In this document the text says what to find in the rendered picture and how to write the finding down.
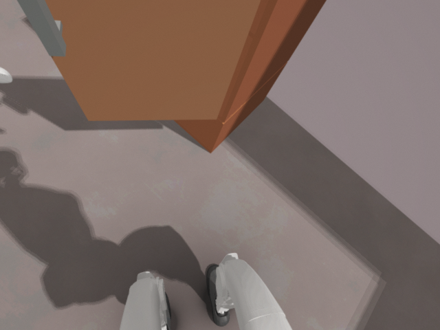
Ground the right robot thigh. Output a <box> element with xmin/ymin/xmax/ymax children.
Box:
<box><xmin>216</xmin><ymin>259</ymin><xmax>292</xmax><ymax>330</ymax></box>

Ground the left robot thigh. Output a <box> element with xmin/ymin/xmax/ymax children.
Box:
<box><xmin>120</xmin><ymin>277</ymin><xmax>167</xmax><ymax>330</ymax></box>

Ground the robot thigh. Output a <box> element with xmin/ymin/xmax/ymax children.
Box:
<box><xmin>216</xmin><ymin>259</ymin><xmax>292</xmax><ymax>330</ymax></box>
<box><xmin>120</xmin><ymin>277</ymin><xmax>167</xmax><ymax>330</ymax></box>

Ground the cupboard door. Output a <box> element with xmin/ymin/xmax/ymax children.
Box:
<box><xmin>45</xmin><ymin>0</ymin><xmax>261</xmax><ymax>121</ymax></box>

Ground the handle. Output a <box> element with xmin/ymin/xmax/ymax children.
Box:
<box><xmin>17</xmin><ymin>0</ymin><xmax>66</xmax><ymax>56</ymax></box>

